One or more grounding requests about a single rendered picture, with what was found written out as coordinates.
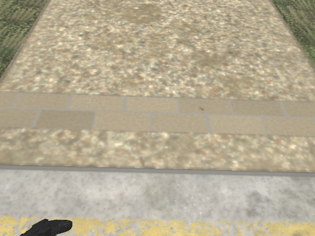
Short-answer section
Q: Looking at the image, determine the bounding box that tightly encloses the left robot hand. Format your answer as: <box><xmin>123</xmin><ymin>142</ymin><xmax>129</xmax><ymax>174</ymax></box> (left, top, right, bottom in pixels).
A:
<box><xmin>20</xmin><ymin>218</ymin><xmax>73</xmax><ymax>236</ymax></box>

